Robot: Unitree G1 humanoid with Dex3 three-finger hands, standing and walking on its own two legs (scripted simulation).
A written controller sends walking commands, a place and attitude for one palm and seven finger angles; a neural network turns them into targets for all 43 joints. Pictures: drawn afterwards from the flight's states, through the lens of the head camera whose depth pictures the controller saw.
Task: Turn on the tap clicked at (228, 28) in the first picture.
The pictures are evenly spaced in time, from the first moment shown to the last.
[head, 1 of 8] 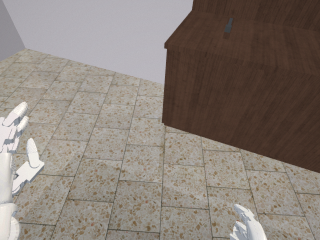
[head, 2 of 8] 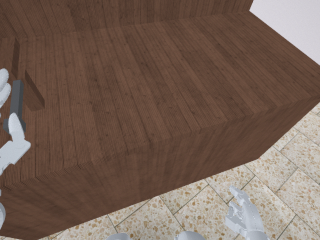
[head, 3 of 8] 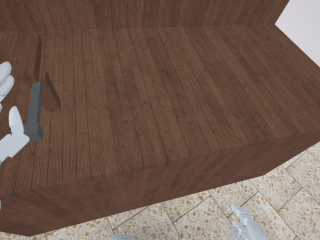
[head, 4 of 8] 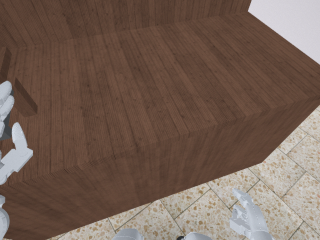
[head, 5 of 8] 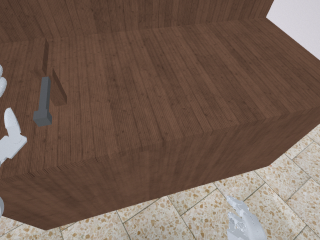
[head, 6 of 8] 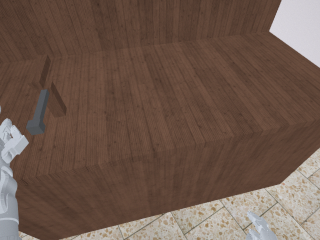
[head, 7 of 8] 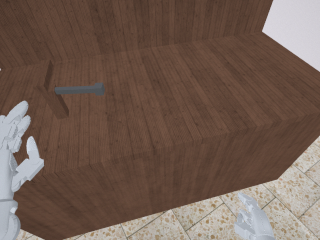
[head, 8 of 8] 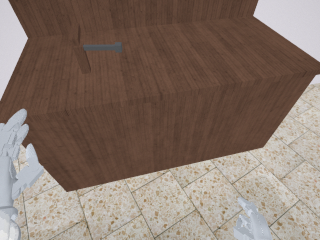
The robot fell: no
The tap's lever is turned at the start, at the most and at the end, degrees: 0 78 78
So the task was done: yes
